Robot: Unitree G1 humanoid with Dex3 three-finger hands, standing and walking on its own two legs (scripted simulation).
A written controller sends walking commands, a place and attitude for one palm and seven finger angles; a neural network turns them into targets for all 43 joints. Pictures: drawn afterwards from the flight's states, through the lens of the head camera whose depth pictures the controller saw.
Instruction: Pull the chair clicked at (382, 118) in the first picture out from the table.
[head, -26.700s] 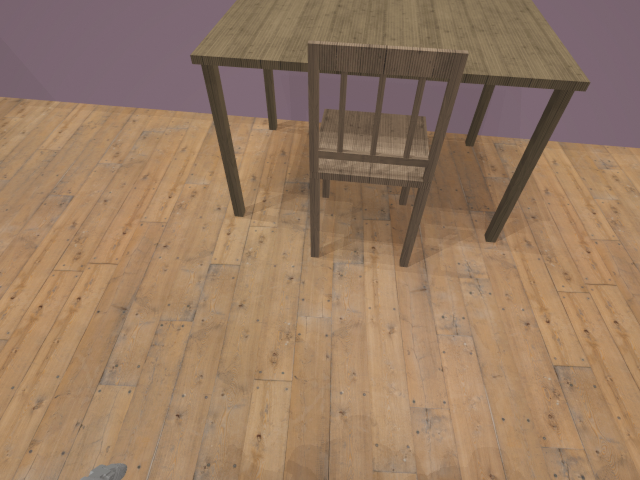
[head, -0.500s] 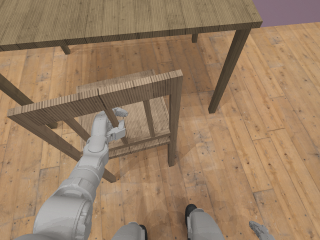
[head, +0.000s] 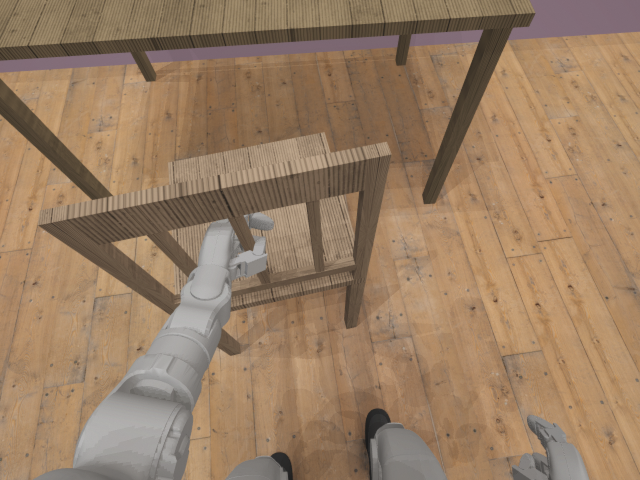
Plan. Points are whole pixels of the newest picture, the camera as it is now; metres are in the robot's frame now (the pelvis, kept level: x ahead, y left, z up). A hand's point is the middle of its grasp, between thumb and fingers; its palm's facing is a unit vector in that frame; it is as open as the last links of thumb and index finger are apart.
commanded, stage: step backward, pulling the chair out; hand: left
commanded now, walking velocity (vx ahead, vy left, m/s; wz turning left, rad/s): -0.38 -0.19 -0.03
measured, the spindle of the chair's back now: (252, 251) +0.43 +0.09 -0.11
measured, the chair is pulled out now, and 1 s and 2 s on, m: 0.28 0.47 0.58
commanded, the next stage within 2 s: stop walking, hand still on the chair in 1.08 s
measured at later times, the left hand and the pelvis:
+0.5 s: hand (252, 319) +0.31 +0.08 -0.05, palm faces -0.13 -0.97 -0.19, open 5.0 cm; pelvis -0.09 +0.02 +0.00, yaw +0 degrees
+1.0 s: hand (253, 403) +0.21 +0.08 -0.05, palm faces -0.05 -0.98 -0.19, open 5.1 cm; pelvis -0.18 -0.01 +0.01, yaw +0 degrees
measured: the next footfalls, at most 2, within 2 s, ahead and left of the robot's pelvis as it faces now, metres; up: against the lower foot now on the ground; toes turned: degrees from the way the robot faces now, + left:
right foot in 0.20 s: +0.02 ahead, -0.12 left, +0.00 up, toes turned -4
left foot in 0.50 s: -0.06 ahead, +0.17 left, +0.00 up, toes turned +0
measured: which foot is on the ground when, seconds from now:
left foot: down 0.00-0.26, up 0.28-0.48, down 0.50-0.78, up 0.80-1.00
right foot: down 0.00-0.06, up 0.08-0.18, down 0.20-0.54, up 0.56-0.70, down 0.72-1.00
